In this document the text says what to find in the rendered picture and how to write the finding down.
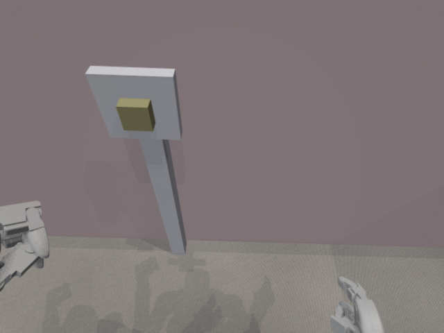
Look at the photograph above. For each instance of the button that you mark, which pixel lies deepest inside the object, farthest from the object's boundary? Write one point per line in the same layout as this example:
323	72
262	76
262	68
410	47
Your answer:
136	114

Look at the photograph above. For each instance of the panel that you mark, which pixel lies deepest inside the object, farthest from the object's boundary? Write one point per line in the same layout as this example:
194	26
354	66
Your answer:
108	85

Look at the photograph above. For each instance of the robot left hand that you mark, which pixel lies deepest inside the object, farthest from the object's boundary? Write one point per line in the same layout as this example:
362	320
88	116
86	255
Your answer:
22	228

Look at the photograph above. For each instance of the robot right hand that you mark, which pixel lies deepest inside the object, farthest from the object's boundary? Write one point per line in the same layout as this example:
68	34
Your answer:
362	318

